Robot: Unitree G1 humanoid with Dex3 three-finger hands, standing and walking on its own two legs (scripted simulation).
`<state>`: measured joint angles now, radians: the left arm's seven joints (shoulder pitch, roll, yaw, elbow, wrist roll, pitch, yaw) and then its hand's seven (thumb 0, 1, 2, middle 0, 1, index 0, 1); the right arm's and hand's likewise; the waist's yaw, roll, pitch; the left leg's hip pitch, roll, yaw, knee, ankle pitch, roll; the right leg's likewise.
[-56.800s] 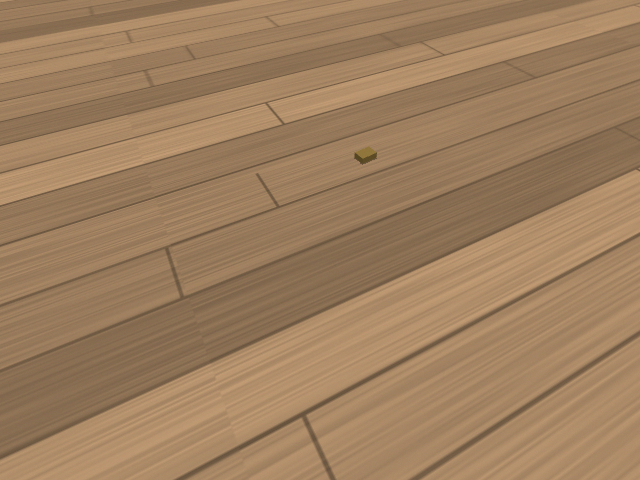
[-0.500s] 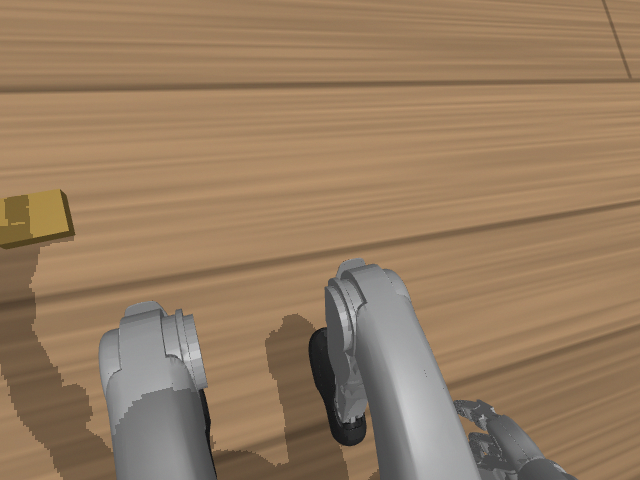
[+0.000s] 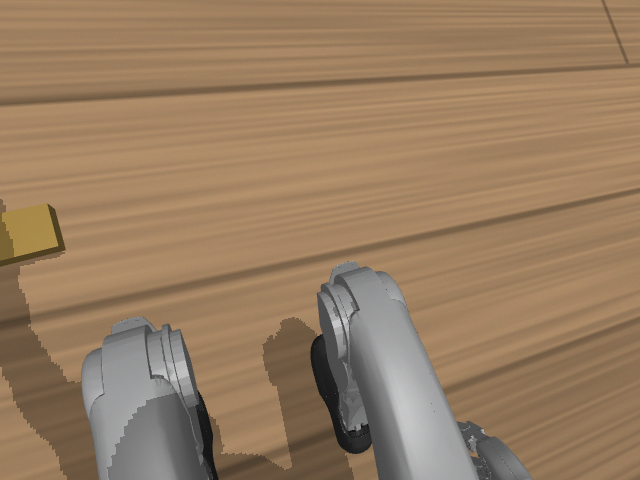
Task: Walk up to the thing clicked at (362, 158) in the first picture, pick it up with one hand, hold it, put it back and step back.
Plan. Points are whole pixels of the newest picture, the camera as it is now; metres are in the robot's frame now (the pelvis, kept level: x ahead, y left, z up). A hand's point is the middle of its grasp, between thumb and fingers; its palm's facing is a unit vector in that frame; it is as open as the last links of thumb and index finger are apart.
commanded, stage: home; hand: left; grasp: from above
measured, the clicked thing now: (21, 235) +0.47 +0.34 -0.31
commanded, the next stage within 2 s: none
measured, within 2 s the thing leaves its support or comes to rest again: neither
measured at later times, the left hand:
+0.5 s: hand out of the picture +0.31 +0.30 +0.06, palm faces -0.15 -0.75 -0.65, open 7.6 cm
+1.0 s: hand out of the picture +0.23 +0.22 +0.27, palm faces +0.22 -0.95 -0.23, open 7.4 cm
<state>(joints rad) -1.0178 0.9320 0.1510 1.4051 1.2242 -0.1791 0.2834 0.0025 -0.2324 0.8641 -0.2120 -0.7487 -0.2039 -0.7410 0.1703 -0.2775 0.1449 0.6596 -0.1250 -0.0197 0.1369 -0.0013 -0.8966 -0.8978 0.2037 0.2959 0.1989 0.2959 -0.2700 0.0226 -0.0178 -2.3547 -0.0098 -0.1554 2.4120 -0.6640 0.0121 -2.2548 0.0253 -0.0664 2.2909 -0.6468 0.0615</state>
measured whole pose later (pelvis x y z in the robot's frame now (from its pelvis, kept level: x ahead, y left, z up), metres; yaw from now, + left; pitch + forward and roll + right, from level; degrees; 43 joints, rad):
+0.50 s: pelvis +0.00 +0.00 +0.16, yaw +6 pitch +31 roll -6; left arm -0.23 0.53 0.11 0.45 0.38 0.09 -0.04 0.01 0.85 0.89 -0.21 -0.31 -0.21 -0.30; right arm 0.08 -0.28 -0.01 0.56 0.01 0.00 0.03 0.00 -0.91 -0.90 0.20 0.30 0.20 0.30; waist -0.06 0.02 -0.19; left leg -1.82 0.00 -0.10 1.90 -0.63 0.00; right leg -1.75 0.00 -0.04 1.82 -0.62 0.04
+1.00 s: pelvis +0.05 -0.01 +0.34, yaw +10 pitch +16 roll -4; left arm 0.29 0.26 0.08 0.06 -0.07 0.42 0.06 0.01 0.91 0.90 -0.20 -0.31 -0.20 -0.30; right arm 0.28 -0.21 0.05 0.55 0.04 -0.14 -0.14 0.01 -0.90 -0.90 0.20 0.30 0.20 0.30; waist -0.08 0.05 -0.19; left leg -1.00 0.03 -0.09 1.24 -0.53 -0.02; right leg -0.95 0.00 -0.05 1.17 -0.51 0.02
